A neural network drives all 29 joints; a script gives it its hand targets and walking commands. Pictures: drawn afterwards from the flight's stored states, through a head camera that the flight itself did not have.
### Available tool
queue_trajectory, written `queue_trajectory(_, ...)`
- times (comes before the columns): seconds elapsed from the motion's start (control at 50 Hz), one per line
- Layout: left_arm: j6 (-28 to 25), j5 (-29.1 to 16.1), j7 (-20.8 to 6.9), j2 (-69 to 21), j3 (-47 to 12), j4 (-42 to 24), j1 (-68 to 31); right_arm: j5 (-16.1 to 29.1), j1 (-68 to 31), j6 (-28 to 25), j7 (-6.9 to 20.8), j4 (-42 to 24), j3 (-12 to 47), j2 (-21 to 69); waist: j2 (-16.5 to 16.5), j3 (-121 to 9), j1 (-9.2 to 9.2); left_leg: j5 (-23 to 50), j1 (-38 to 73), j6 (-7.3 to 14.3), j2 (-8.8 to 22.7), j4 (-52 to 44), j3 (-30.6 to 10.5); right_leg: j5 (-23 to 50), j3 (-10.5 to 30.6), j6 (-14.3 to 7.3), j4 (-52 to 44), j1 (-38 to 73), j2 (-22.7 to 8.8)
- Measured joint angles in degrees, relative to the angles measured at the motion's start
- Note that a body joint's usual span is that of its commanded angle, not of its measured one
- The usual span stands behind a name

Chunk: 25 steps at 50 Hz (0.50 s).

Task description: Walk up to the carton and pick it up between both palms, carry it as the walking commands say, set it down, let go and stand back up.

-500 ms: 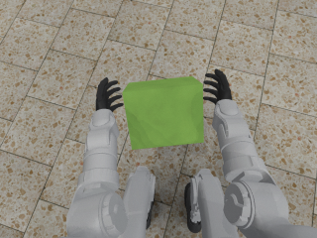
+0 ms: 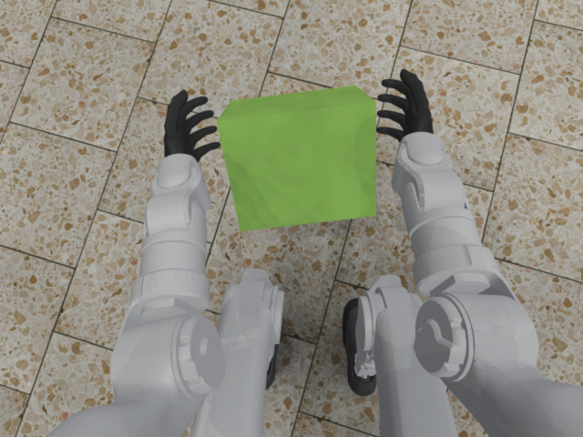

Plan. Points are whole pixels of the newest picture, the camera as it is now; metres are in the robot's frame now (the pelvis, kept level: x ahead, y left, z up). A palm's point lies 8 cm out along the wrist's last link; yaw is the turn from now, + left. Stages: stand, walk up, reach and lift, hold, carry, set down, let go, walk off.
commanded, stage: set down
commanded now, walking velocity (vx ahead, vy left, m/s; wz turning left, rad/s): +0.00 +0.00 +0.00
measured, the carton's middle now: (299, 155) +0.50 +0.05 -0.21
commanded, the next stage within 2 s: none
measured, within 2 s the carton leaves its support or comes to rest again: neither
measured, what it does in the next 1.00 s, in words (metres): lowers itself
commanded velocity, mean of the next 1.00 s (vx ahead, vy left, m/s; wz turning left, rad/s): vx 0.00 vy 0.00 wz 0.00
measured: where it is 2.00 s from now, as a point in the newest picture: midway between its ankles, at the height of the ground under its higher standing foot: (311, 360)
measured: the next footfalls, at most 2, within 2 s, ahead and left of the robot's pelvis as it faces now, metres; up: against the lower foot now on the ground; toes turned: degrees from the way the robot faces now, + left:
none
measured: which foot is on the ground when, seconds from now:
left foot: down 0.00-1.00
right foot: down 0.00-1.00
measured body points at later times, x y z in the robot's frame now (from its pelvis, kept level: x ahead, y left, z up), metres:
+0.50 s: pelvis -0.01 +0.00 -0.06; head +0.31 +0.01 +0.26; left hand +0.49 +0.20 -0.18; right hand +0.53 -0.10 -0.19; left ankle +0.11 +0.12 -0.45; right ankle +0.11 -0.10 -0.45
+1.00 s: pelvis +0.00 +0.01 -0.11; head +0.34 +0.02 +0.18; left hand +0.51 +0.21 -0.26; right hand +0.55 -0.10 -0.26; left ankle +0.11 +0.12 -0.45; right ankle +0.11 -0.10 -0.45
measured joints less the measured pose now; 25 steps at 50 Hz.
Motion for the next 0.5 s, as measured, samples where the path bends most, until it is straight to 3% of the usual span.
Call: queue_trajectory(0.5,-0.2,-2.8,0.6,3.5,-1.9,2.0,-7.9,3.2,-8.7,-0.4,-0.1,3.1,2.0,-4.7,0.1,7.2,0.00,-0.9,-11.1,0.3,-0.3,11.2,0.8,-0.9,0.1,0.7,11.2,-11.1,0.0)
